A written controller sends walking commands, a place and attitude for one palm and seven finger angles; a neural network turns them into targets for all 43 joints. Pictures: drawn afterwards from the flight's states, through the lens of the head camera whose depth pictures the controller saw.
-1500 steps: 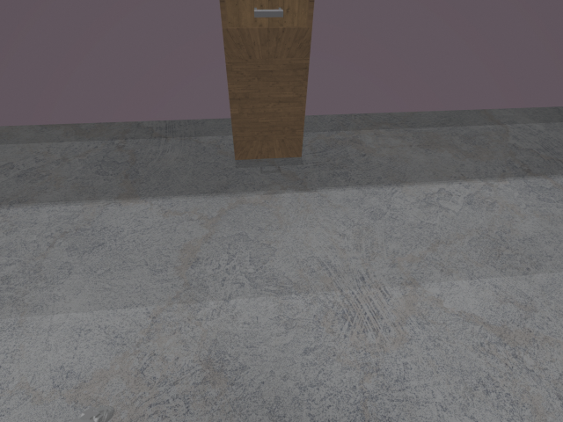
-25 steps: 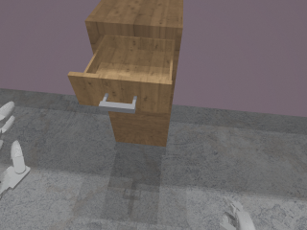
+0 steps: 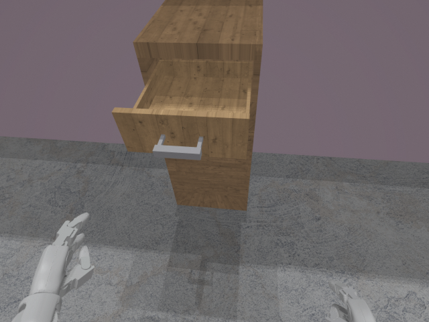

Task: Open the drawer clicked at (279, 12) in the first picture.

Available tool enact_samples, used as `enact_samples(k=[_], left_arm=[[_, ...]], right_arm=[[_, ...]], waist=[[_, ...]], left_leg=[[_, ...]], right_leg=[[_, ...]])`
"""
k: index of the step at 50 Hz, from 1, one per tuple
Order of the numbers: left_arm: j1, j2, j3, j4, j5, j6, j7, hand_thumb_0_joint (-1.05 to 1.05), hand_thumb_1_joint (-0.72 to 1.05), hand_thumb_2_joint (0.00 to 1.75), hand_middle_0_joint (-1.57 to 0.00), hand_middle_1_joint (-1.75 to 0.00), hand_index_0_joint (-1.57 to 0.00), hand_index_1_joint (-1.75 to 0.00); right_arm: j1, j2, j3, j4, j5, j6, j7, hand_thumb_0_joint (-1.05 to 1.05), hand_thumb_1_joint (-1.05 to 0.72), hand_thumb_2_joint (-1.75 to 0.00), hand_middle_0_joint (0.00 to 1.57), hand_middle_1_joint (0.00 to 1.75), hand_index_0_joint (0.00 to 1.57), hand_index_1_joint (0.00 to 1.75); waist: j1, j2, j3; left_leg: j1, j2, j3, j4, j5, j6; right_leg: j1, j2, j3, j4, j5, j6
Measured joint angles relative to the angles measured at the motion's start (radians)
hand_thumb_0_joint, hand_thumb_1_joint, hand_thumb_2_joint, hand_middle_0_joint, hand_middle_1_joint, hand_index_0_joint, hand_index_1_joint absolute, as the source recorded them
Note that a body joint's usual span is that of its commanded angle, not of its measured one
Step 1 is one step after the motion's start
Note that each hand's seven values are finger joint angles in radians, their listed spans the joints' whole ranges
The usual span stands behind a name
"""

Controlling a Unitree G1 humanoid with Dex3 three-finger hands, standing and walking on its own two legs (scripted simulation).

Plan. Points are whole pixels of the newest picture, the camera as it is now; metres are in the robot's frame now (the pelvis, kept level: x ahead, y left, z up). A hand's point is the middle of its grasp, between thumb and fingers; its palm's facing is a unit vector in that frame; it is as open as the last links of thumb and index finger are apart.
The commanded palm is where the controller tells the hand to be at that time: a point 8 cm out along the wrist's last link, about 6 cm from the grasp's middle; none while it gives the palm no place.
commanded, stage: let the arm hang, fingers relaxed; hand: left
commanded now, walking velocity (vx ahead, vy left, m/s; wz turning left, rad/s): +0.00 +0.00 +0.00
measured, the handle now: (179, 146) +0.51 +0.13 +0.02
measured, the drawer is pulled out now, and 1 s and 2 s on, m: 0.27 0.27 0.27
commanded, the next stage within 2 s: look to check the result in 0.98 s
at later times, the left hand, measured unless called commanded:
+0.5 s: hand out of the picture -0.07 +0.18 -0.16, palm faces +0.05 -0.97 -0.22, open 7.3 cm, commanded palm none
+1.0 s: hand out of the picture -0.01 +0.16 -0.17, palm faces +0.04 -0.99 -0.16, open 7.3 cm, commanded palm none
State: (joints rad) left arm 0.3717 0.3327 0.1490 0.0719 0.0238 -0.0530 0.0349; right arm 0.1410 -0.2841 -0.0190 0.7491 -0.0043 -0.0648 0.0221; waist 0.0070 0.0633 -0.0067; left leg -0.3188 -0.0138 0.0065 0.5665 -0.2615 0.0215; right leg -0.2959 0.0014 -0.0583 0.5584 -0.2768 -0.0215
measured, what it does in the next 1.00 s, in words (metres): stands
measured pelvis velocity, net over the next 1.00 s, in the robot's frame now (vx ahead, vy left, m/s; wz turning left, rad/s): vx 0.00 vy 0.00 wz -0.02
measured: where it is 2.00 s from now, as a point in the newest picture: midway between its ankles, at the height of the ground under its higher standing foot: outside the picture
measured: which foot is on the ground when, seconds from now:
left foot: down 0.00-1.00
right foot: down 0.00-1.00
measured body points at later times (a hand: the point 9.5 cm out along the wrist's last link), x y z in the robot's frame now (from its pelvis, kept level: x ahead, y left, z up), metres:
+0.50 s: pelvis -0.02 +0.00 +0.01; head +0.00 +0.00 +0.46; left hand -0.07 +0.24 -0.15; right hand -0.05 -0.21 -0.15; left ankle +0.02 +0.11 -0.73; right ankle +0.01 -0.10 -0.73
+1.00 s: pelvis +0.00 +0.00 +0.01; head +0.02 +0.00 +0.46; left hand -0.01 +0.21 -0.15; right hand -0.04 -0.20 -0.15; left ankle +0.02 +0.11 -0.73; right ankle +0.01 -0.10 -0.73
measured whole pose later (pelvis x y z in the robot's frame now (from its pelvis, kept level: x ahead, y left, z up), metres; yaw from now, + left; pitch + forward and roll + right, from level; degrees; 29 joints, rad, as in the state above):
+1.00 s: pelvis +0.00 +0.00 +0.01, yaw -1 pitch -2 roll +0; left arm 0.29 0.12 0.03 1.12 0.01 0.00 0.03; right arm 0.34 -0.10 0.00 1.11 -0.02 0.00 -0.04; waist -0.01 0.00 0.06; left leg -0.20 -0.01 0.02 0.44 -0.20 0.02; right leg -0.19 0.01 -0.04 0.43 -0.21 -0.02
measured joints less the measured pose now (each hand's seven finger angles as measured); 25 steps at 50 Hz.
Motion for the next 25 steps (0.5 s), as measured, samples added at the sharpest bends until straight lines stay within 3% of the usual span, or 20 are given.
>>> enact_samples(k=[3,8,12,16,25], left_arm=[[-0.06,-0.067,-0.071,0.344,0.009,0.09,-0.024,0.0,0.9,0.9,-0.2,-0.3,-0.2,-0.3],[-0.053,-0.152,-0.141,0.668,0.0,0.13,-0.034,0.01,0.91,0.9,-0.2,-0.3,-0.2,-0.3],[-0.05,-0.138,-0.117,0.801,-0.007,0.113,-0.02,0.0,0.99,0.9,-0.21,-0.3,-0.21,-0.3],[-0.031,-0.138,-0.118,0.896,-0.011,0.098,-0.025,0.0,0.97,0.9,-0.21,-0.3,-0.2,-0.3],[0.003,-0.16,-0.118,1.019,-0.013,0.082,-0.013,0.0,0.92,0.9,-0.2,-0.3,-0.2,-0.3]], right_arm=[[0.009,0.012,0.007,0.038,-0.012,0.035,-0.005,0.0,-0.91,-0.9,0.2,0.3,0.2,0.3],[0.087,0.077,0.028,0.112,-0.02,0.077,-0.018,0.0,-0.91,-0.9,0.2,0.3,0.2,0.3],[0.158,0.118,0.036,0.192,-0.021,0.097,-0.029,0.0,-0.91,-0.9,0.2,0.3,0.2,0.29],[0.202,0.132,0.028,0.248,-0.021,0.107,-0.04,0.01,-0.91,-0.9,0.2,0.3,0.2,0.29],[0.224,0.155,0.018,0.302,-0.016,0.097,-0.048,0.0,-0.91,-0.9,0.2,0.3,0.19,0.29]], waist=[[-0.02,-0.008,0.018],[-0.035,-0.099,0.067],[-0.01,-0.127,0.094],[0.003,-0.104,0.106],[-0.005,-0.045,0.079]], left_leg=[[-0.005,-0.005,0.008,0.025,-0.007,0.001],[0.025,0.0,0.001,0.011,0.006,-0.009],[0.033,0.015,-0.021,-0.021,0.031,-0.016],[0.037,0.018,-0.027,-0.051,0.054,-0.013],[0.063,0.01,-0.005,-0.095,0.072,-0.003]], right_leg=[[-0.015,-0.006,0.008,0.042,-0.015,-0.001],[0.015,-0.001,0.001,0.033,-0.007,-0.01],[0.046,0.017,-0.02,-0.039,0.036,-0.018],[0.063,0.021,-0.025,-0.094,0.07,-0.017],[0.076,0.013,-0.003,-0.124,0.087,-0.006]])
